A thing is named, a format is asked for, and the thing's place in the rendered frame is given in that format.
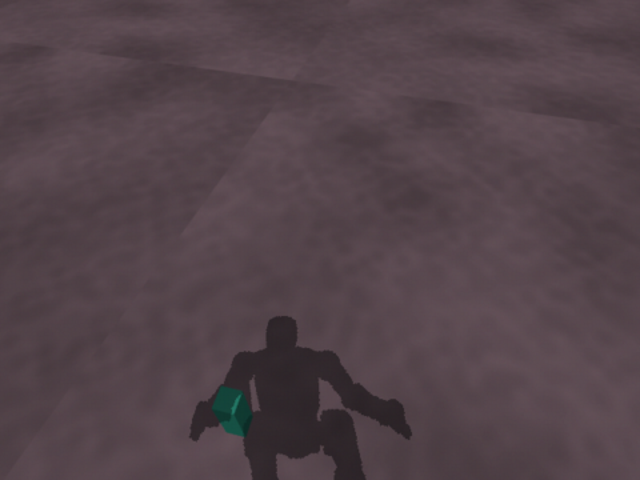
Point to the carton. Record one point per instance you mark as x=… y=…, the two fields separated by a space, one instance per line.
x=232 y=411

